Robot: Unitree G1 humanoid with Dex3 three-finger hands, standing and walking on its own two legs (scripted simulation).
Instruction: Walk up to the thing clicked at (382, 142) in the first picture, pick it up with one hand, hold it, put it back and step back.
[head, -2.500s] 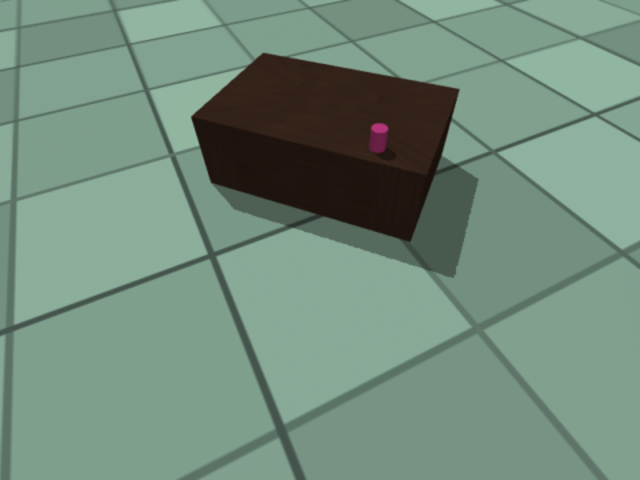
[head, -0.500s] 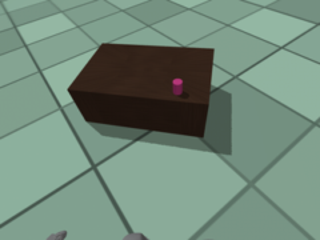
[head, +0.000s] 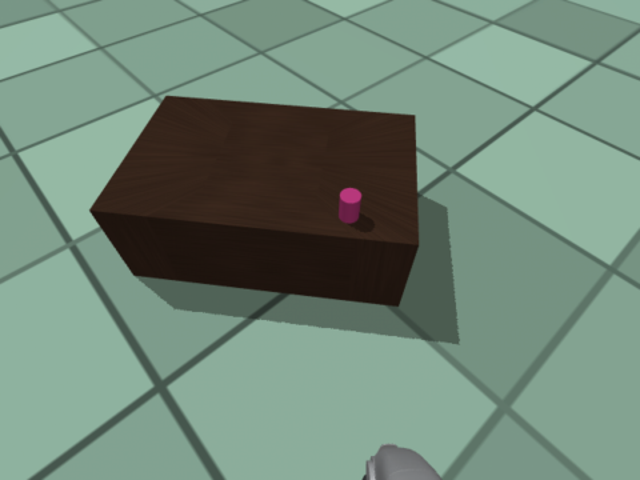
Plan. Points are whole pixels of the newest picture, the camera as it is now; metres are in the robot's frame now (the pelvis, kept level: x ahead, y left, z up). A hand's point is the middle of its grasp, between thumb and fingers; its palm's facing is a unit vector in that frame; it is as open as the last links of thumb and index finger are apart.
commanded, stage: walk up
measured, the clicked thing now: (349, 205) +0.84 -0.13 -0.36
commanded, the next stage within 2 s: stand in 1.62 s
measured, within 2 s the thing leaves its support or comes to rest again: neither
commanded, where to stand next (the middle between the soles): +0.20 +0.02 m, yaw +0 degrees
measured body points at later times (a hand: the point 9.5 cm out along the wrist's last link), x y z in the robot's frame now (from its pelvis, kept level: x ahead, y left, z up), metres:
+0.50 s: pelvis +0.12 +0.04 -0.02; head +0.15 +0.05 +0.43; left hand +0.19 +0.37 -0.14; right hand +0.21 -0.27 -0.13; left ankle +0.19 +0.18 -0.73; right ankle +0.11 -0.11 -0.72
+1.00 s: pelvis +0.13 +0.03 +0.00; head +0.14 +0.03 +0.45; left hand +0.21 +0.34 -0.12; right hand +0.22 -0.27 -0.12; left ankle +0.19 +0.18 -0.73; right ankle +0.12 -0.10 -0.73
